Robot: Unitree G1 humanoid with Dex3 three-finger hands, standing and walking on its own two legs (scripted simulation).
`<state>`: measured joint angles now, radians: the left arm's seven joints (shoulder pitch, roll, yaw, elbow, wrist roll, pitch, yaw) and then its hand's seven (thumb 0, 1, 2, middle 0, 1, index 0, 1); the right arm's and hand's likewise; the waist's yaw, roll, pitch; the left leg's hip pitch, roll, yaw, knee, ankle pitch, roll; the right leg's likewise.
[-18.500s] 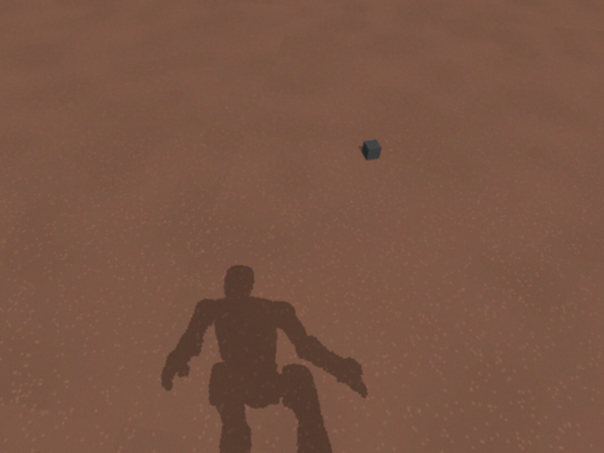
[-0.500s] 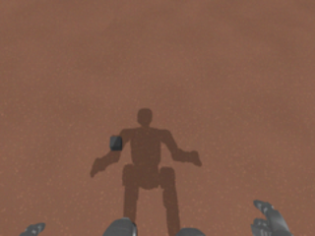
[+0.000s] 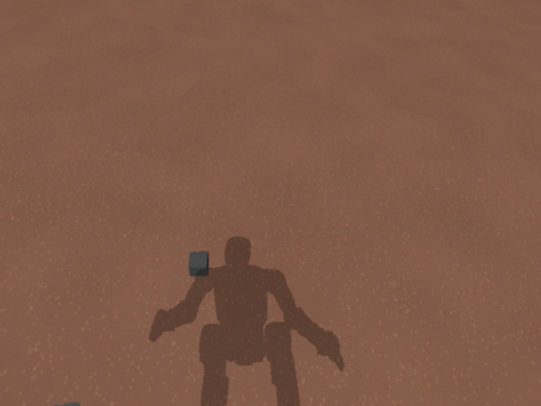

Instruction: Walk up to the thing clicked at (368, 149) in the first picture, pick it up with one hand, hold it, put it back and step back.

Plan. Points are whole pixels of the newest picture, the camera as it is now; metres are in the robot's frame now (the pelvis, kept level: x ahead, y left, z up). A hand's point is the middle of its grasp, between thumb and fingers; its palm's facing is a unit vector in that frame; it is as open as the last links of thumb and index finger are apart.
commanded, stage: walk up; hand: left
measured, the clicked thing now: (198, 264) +0.76 +0.24 -0.73
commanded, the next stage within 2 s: stand in 0.84 s
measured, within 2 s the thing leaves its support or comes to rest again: neither
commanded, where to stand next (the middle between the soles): +0.38 -0.02 m, yaw +2 degrees
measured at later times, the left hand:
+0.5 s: hand out of the picture +0.11 +0.25 -0.15, palm faces -0.01 -0.94 -0.34, open 7.4 cm
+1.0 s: hand out of the picture +0.13 +0.23 -0.14, palm faces -0.07 -0.94 -0.33, open 7.4 cm
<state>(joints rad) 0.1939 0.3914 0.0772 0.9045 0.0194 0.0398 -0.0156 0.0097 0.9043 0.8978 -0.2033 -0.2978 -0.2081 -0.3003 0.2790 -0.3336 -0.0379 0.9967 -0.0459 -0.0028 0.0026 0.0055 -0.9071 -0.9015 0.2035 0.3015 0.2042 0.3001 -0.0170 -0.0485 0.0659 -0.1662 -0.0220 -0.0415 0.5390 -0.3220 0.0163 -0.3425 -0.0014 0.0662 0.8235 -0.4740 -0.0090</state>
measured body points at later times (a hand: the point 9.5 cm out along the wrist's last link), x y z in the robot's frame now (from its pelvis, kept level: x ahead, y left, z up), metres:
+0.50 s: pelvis +0.02 -0.01 +0.01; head +0.03 +0.00 +0.45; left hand +0.11 +0.30 -0.12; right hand +0.11 -0.30 -0.12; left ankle +0.00 +0.11 -0.73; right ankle +0.01 -0.14 -0.73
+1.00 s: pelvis +0.02 -0.01 +0.01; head +0.03 -0.01 +0.46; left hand +0.14 +0.28 -0.12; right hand +0.10 -0.31 -0.11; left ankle +0.00 +0.11 -0.73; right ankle +0.01 -0.14 -0.73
